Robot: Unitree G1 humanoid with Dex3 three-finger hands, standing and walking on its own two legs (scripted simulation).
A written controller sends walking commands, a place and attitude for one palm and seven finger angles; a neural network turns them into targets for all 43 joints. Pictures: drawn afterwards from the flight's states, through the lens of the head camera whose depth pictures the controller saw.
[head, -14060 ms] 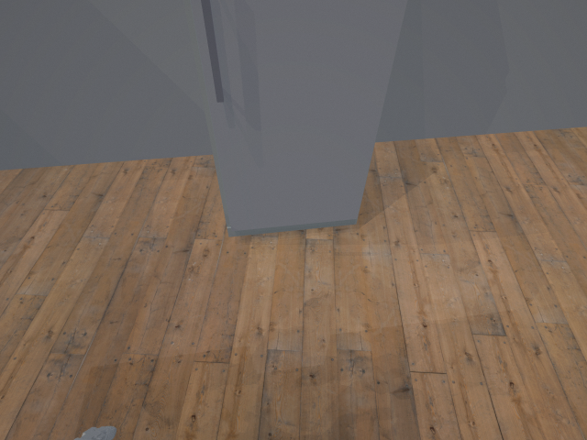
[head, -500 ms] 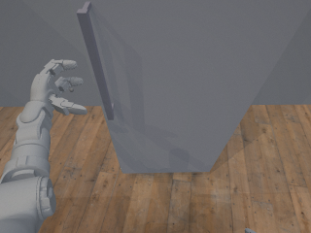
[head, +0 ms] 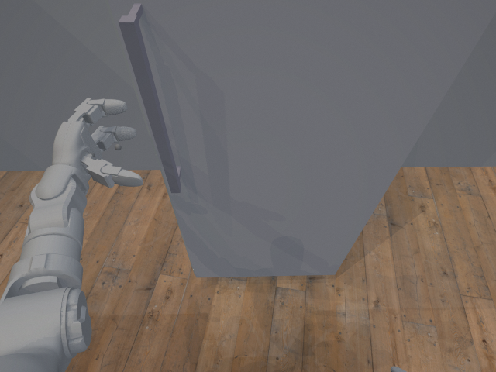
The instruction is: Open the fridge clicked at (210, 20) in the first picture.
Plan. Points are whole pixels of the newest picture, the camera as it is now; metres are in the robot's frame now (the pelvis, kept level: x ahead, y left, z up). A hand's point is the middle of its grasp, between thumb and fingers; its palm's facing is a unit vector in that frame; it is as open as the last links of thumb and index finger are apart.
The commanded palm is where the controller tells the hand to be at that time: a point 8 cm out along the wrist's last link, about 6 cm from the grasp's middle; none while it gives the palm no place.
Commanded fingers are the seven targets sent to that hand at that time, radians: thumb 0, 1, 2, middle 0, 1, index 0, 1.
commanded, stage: feel for the door with the fingertips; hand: left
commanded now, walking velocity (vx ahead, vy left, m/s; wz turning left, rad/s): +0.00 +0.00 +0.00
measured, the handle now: (160, 118) +0.50 +0.16 +0.14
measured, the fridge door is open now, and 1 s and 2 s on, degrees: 0 0 0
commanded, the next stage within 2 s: slide the fingers in behind the handle in 0.74 s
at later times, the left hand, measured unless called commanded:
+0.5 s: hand (136, 142) +0.43 +0.19 +0.14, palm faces +0.05 -1.00 +0.00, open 14.0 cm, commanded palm +0.41 +0.24 +0.14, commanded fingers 0.00 -0.50 0.30 -0.30 -1.20 -0.30 -1.20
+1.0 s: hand (139, 133) +0.46 +0.19 +0.14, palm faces +0.03 -1.00 +0.01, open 13.6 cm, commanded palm +0.43 +0.24 +0.14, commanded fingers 0.00 -0.50 0.30 -0.30 -1.20 -0.30 -1.20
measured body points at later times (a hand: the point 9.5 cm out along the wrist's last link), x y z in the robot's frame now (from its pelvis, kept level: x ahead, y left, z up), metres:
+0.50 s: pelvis +0.00 -0.01 +0.00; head +0.03 -0.01 +0.45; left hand +0.42 +0.24 +0.14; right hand +0.09 -0.26 -0.11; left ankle +0.01 +0.12 -0.72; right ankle +0.00 -0.13 -0.72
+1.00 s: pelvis -0.01 +0.00 +0.00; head +0.04 +0.00 +0.44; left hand +0.45 +0.25 +0.14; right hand +0.03 -0.27 -0.12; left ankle +0.01 +0.12 -0.72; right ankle +0.00 -0.13 -0.72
